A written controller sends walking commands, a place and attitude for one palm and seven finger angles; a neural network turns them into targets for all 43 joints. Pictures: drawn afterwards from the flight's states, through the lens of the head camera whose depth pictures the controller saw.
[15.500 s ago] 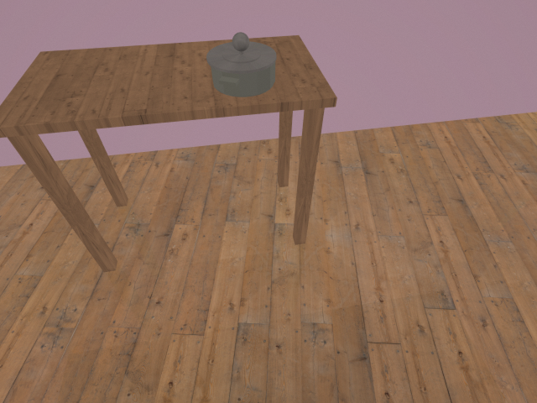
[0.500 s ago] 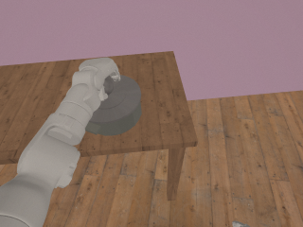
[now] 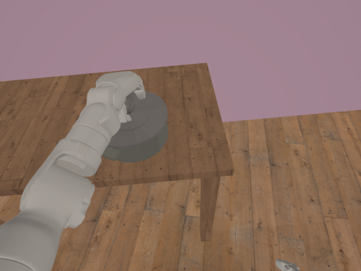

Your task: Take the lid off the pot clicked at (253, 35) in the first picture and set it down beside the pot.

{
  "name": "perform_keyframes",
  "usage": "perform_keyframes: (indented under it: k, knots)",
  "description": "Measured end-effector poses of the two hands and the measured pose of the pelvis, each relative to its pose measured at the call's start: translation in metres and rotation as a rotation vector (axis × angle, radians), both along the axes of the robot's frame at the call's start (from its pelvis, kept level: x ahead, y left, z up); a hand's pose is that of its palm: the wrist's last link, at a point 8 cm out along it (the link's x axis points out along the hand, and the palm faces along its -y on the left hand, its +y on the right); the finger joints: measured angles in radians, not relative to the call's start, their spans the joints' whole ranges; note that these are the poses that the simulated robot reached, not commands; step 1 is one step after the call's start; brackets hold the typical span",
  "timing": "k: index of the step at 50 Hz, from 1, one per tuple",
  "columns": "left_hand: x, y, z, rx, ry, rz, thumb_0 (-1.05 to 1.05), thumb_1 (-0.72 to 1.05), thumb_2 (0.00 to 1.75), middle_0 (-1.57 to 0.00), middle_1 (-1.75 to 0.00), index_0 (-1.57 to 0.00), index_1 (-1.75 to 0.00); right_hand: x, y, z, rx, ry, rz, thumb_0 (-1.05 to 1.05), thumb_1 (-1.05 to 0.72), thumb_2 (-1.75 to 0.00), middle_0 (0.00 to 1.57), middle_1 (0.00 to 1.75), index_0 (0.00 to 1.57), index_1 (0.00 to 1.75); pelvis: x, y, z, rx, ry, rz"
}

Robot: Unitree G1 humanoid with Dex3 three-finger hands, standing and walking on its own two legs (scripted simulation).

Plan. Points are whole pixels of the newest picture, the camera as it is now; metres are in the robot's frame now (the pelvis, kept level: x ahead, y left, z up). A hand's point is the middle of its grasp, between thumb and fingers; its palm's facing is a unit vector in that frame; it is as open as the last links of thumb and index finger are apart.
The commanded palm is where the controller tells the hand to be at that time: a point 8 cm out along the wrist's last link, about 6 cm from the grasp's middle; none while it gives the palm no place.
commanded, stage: close the fingers and squeeze the knob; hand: left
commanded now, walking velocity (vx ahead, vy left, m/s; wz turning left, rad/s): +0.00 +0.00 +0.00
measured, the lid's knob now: (125, 104) +0.49 +0.14 +0.11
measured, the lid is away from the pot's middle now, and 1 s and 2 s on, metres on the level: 0.00 0.01 0.01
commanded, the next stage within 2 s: lift the lid straight up in 1.32 s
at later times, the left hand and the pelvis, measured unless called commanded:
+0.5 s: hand (119, 108) +0.45 +0.14 +0.13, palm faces -0.31 -0.08 -0.95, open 8.0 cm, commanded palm +0.44 +0.14 +0.19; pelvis -0.01 +0.01 +0.00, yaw +0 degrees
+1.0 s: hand (121, 107) +0.45 +0.13 +0.13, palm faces -0.32 -0.07 -0.94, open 7.9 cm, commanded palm +0.44 +0.14 +0.19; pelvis +0.00 +0.01 +0.00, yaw +0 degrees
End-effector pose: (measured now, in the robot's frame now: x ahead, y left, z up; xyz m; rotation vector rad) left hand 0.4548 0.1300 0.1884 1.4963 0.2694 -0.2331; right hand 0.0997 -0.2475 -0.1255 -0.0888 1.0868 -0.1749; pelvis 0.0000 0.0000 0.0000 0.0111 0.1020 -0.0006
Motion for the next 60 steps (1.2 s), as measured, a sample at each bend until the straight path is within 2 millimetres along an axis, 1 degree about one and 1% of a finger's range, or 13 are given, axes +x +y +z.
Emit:
perform_keyframes:
  k: [3,6,9,11,16,24,29,40,51,60]
  knots:
    - [0.001,0.004,0.001,0.014,0.002,0.026,0.0,-0.13,1.17,-0.63,-0.57,-0.63,-0.57,-0.003,-0.001,0.0,0.002,0.008,-0.003,0.01,-0.9,-0.89,0.2,0.3,0.2,0.3,-0.001,0.0,0.0,0.0,0.002,0.0]
    - [0.0,0.006,-0.003,-0.004,0.02,0.045,0.0,-0.09,1.14,-0.62,-0.65,-0.62,-0.65,-0.006,-0.002,0.0,0.0,0.019,-0.004,0.01,-0.9,-0.89,0.2,0.3,0.2,0.3,-0.002,0.0,0.0,0.0,0.001,-0.002]
    - [-0.002,0.007,-0.005,-0.007,0.03,0.03,0.0,-0.06,1.11,-0.61,-0.72,-0.61,-0.71,-0.009,-0.004,0.0,-0.008,0.021,-0.009,0.01,-0.9,-0.89,0.2,0.3,0.2,0.3,-0.002,0.001,0.0,0.0,-0.002,-0.001]
    - [-0.002,0.006,-0.004,-0.002,0.023,0.013,0.0,-0.03,1.1,-0.61,-0.76,-0.61,-0.75,-0.011,-0.004,0.0,-0.013,0.02,-0.013,0.01,-0.9,-0.89,0.2,0.3,0.2,0.3,-0.002,0.001,0.0,-0.001,-0.004,-0.001]
    - [-0.003,0.011,0.003,-0.015,-0.009,0.009,0.0,0.03,1.07,-0.62,-0.83,-0.62,-0.83,-0.014,-0.003,0.001,-0.013,0.02,-0.019,0.01,-0.9,-0.89,0.2,0.3,0.2,0.3,-0.002,0.003,0.0,-0.002,-0.007,-0.005]
    - [-0.008,0.012,0.0,-0.012,-0.009,0.017,0.0,0.13,1.01,-0.64,-0.92,-0.62,-0.91,-0.012,0.002,0.001,-0.004,0.018,-0.006,0.01,-0.9,-0.89,0.2,0.3,0.2,0.3,-0.005,0.006,0.0,-0.003,-0.01,-0.003]
    - [-0.007,0.014,0.001,-0.009,0.0,0.019,-0.01,0.14,0.96,-0.64,-0.94,-0.62,-0.92,-0.01,0.005,0.002,-0.002,0.002,-0.009,0.01,-0.9,-0.89,0.2,0.3,0.2,0.3,-0.006,0.008,0.0,-0.003,-0.008,-0.004]
    - [-0.007,0.008,0.001,0.006,-0.001,0.006,0.0,0.19,0.82,-0.65,-0.94,-0.63,-0.94,-0.013,0.009,-0.001,0.009,0.019,-0.002,0.01,-0.9,-0.89,0.2,0.3,0.2,0.3,-0.005,0.01,0.0,-0.002,-0.002,-0.001]
    - [-0.002,0.006,0.001,-0.001,0.008,0.018,0.01,0.17,0.82,-0.66,-0.94,-0.65,-0.95,-0.017,0.005,-0.002,-0.002,0.035,-0.006,0.01,-0.9,-0.89,0.2,0.3,0.2,0.3,-0.004,0.007,0.0,-0.002,0.0,-0.001]
    - [-0.002,0.007,0.001,-0.009,0.006,0.017,0.01,0.17,0.83,-0.67,-0.95,-0.65,-0.94,-0.015,-0.001,0.001,-0.011,0.027,-0.013,0.01,-0.9,-0.89,0.2,0.3,0.2,0.3,-0.004,0.005,0.0,-0.002,-0.003,-0.005]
